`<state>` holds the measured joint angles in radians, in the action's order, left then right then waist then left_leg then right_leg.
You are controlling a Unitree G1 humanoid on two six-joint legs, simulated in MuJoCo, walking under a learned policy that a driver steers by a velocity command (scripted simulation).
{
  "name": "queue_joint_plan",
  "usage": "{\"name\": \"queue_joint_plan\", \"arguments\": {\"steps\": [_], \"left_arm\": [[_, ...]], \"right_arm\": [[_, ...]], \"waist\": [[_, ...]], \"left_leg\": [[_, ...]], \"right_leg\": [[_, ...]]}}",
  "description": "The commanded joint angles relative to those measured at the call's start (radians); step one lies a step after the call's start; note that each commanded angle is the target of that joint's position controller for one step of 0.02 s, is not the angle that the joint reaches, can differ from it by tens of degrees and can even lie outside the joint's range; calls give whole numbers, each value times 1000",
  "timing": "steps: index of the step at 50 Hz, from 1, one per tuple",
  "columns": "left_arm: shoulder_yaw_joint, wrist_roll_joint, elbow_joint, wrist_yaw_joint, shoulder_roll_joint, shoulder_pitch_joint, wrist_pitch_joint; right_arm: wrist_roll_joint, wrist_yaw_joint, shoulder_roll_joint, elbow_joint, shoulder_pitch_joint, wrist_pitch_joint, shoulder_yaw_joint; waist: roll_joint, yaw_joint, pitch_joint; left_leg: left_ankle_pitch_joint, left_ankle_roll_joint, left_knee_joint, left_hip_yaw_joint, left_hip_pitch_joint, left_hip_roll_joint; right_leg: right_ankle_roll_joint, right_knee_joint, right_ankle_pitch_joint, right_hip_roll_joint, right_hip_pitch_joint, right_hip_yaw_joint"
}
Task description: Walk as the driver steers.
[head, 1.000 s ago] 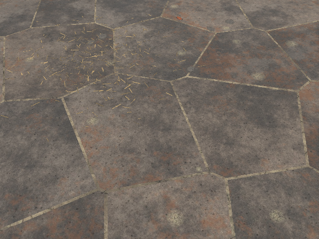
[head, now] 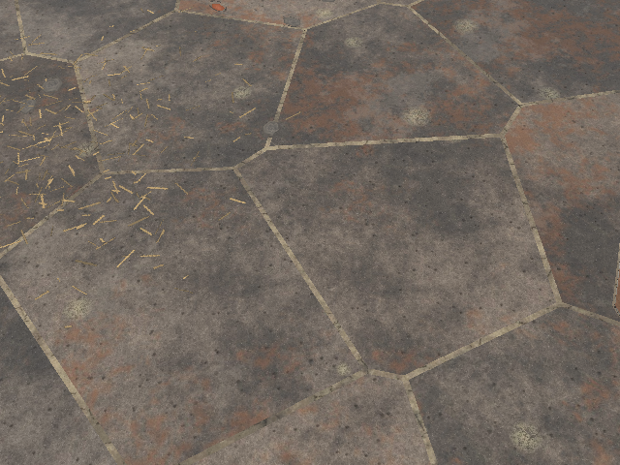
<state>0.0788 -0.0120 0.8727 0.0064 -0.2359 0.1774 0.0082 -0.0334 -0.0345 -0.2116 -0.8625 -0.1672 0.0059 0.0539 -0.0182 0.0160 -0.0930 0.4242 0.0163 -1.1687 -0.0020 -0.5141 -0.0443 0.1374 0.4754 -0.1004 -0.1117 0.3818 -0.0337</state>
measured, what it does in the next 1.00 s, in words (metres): steps on the spot, turning right: left foot, then right foot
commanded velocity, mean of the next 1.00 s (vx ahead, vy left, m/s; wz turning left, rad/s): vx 0.02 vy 0.00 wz -0.31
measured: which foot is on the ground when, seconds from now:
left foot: up 0.00-0.36, down 0.38-1.00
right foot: down 0.00-0.38, up 0.40-0.72, down 0.74-1.00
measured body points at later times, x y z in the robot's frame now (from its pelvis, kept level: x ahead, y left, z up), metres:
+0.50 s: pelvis +0.02 +0.06 +0.02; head +0.05 +0.08 +0.46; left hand +0.20 +0.30 -0.12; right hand +0.04 -0.24 -0.09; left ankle +0.04 +0.15 -0.73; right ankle +0.02 -0.05 -0.67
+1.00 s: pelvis +0.02 +0.04 +0.02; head +0.03 +0.03 +0.47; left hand +0.20 +0.25 -0.11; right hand -0.01 -0.23 -0.13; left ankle +0.04 +0.16 -0.73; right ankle -0.03 -0.05 -0.73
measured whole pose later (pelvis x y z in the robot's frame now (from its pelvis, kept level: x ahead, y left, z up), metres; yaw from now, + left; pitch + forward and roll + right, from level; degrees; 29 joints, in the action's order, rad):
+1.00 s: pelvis +0.02 +0.04 +0.02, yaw -17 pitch -2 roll +0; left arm 0.00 0.00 0.96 0.03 -0.23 0.16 0.00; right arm -0.01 -0.02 -0.24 -0.94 -0.25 0.01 0.02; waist -0.01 -0.02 -0.04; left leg 0.23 0.00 -0.37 0.01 -0.10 0.00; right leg 0.03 0.38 -0.24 -0.05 0.10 0.05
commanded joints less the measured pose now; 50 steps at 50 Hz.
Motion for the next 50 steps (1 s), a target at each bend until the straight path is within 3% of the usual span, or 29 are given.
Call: {"name": "queue_joint_plan", "arguments": {"steps": [1, 6, 13, 16, 18, 19, 20, 21, 22, 23, 24, 25, 26, 29, 33, 35, 36, 37, 38, 39, 40, 41, 43, 45, 50], "left_arm": [[30, -5, -62, 1, -136, 24, -12], [39, -4, -80, 0, -162, 47, 9], [49, -14, -102, -8, -176, 56, 18], [51, -11, -114, -16, -174, 28, 26], [47, 4, -123, -15, -159, -4, 31], [35, 14, -129, -8, -119, 19, 29], [26, 27, -148, -3, -79, 31, 23], [45, -20, -135, 1, -160, 17, 14], [47, -25, -125, -7, -161, 36, 11], [43, -22, -104, -14, -147, 74, 13], [40, -22, -90, -18, -140, 102, 19], [36, -21, -79, -22, -136, 117, 25], [30, -22, -79, -26, -132, 107, 28], [6, -10, -99, -25, -98, 9, 35], [-20, 9, -90, -10, -82, -20, 38], [-26, 19, -72, 0, -80, 8, 32], [-31, 14, -57, 6, -76, 36, 24], [-29, 1, -49, 14, -105, 44, 13], [-25, -17, -48, 23, -160, 65, -1], [-30, 2, -27, 25, -163, 1, -2], [-41, 9, -32, 18, -114, -28, -6], [-42, 7, -28, 17, -109, -38, -9], [-45, 4, 7, 25, -118, 1, -13], [-46, 9, 39, 29, -117, 17, -16], [-53, 8, 84, 30, -110, 4, -19]], "right_arm": [[1, -2, -70, 20, -139, 25, 19], [6, -3, -103, 78, -29, 38, 26], [24, -9, -109, 119, -8, 19, 19], [38, -13, -115, 117, -77, 9, 15], [36, -22, -120, 91, -187, 0, 16], [21, -31, -185, 99, -180, -4, 29], [5, -31, -284, 143, -115, -4, 48], [-8, -22, -267, 156, -37, -4, 44], [-2, -16, -200, 164, -7, -10, 25], [6, -9, -161, 165, 36, -16, 14], [10, -5, -155, 172, 49, -20, 11], [11, -3, -153, 175, 37, -22, 9], [9, 3, -154, 163, -17, -23, 10], [11, 4, -150, 126, -100, -28, 6], [9, 10, -192, 95, -131, -22, 14], [15, 14, -194, 78, -132, -13, 16], [21, 15, -190, 72, -121, -11, 15], [22, 15, -169, 73, -127, -17, 8], [22, 19, -138, 93, -136, -25, -1], [33, 20, -78, 77, -167, -23, -18], [20, 12, -114, 51, -144, -16, -15], [16, 10, -142, 42, -107, -13, -5], [20, 17, -160, 27, -89, -9, 1], [23, 18, -134, -3, -114, -8, -7], [20, 12, -123, -68, -111, -1, -13]], "waist": [[60, -30, 164], [118, 11, 146], [131, 23, 152], [152, -5, 157], [142, -61, 153], [31, -43, 139], [-192, -24, 137], [-123, -10, 69], [-73, 24, 70], [-55, 57, 66], [-90, 61, 85], [-122, 49, 95], [-122, 22, 119], [-117, -33, 87], [-174, -57, 121], [-173, -36, 120], [-145, -11, 121], [-105, -13, 145], [0, -29, 197], [146, -79, 163], [116, -52, 138], [102, -32, 93], [100, -17, 79], [85, -25, 80], [42, -31, 54]], "left_leg": [[-52, 14, 58, -26, 24, 0], [-63, 38, 191, -51, -38, 14], [-5, 4, 363, -61, 47, 69], [11, -33, 537, -51, 200, 113], [-116, -63, 803, -26, 380, 113], [-60, -93, 938, -159, 448, -22], [56, -193, 1031, -493, 452, -300], [-86, -258, 1007, -504, 286, -345], [-228, -256, 969, -424, 229, -293], [-334, -220, 939, -310, 225, -218], [-417, -196, 915, -239, 264, -168], [-533, -197, 891, -197, 304, -147], [-482, -199, 895, -189, 365, -140], [-590, -210, 866, -184, 479, -148], [-811, -207, 788, -150, 480, -144], [-869, -186, 747, -153, 473, -137], [-840, -152, 731, -149, 430, -133], [-735, -111, 732, -152, 359, -129], [-536, -74, 700, -118, 258, -96], [-238, -57, 805, -60, 294, -24], [-215, -49, 829, -58, 334, -20], [-265, -47, 833, -65, 324, -11], [-373, -44, 821, -66, 368, -23], [-390, -41, 829, -66, 384, -33], [-354, -34, 844, -65, 402, -34]], "right_leg": [[119, -209, 103, 257, -89, 323], [87, -258, -250, 241, -131, 427], [81, -240, -231, 237, -161, 527], [51, -239, -183, 215, -114, 558], [-17, -209, -234, 162, -37, 517], [-79, -96, -346, 85, 54, 438], [-123, 175, -401, -79, 195, 219], [-132, 374, -420, -53, 199, 176], [-130, 477, -373, -30, 122, 203], [-133, 543, -313, -27, 100, 198], [-140, 595, -286, -31, 99, 187], [-150, 630, -291, -34, 114, 172], [-156, 614, -285, -23, 135, 160], [-184, 433, -298, 8, 152, 153], [-174, 157, -354, 34, -52, 41], [-151, -32, -226, 39, -139, 22], [-137, -184, -50, 62, -237, 39], [-121, -238, 49, 122, -361, 115], [-98, -192, 251, 262, -500, 245], [-29, -115, 421, 312, -400, 261], [-27, -109, 340, 285, -364, 241], [-51, -109, 256, 240, -342, 216], [-70, -128, 220, 207, -307, 199], [-74, -135, 203, 200, -307, 191], [-70, -160, 135, 199, -269, 197]]}}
